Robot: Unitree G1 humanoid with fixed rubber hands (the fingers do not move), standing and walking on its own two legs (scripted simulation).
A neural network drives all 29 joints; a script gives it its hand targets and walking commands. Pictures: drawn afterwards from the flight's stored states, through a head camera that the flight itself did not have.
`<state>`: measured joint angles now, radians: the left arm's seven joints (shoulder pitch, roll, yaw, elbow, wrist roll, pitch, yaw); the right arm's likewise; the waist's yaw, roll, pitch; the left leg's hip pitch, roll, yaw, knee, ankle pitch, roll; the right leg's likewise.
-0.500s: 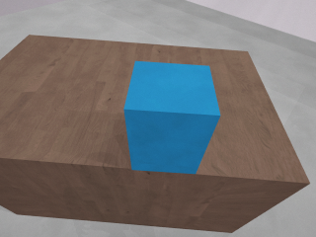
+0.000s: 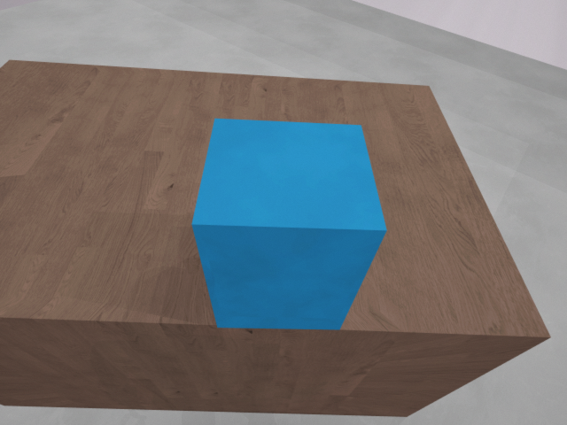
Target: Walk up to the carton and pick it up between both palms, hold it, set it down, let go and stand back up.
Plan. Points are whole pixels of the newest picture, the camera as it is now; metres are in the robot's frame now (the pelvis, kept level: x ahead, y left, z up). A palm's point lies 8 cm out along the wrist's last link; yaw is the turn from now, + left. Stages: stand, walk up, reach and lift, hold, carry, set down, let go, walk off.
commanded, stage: walk up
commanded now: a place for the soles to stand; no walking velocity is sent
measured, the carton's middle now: (283, 234) +0.37 +0.01 +0.07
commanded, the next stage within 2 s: stand in 1.94 s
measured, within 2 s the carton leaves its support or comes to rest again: neither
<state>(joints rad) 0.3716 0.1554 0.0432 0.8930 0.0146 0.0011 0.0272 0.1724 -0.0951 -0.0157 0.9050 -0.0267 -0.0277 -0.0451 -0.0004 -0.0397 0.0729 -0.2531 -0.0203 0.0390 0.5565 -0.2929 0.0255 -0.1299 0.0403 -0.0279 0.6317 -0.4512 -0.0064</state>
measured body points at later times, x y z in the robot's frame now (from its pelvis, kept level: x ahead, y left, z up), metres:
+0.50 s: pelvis +0.02 -0.02 +0.01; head +0.03 -0.02 +0.46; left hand +0.08 +0.21 -0.13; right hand +0.08 -0.24 -0.14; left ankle +0.00 +0.11 -0.73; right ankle -0.05 -0.09 -0.73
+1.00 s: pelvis -0.03 -0.06 +0.00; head +0.01 -0.05 +0.45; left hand +0.05 +0.21 -0.15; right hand +0.03 -0.30 -0.14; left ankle +0.00 +0.11 -0.73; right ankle -0.04 -0.16 -0.71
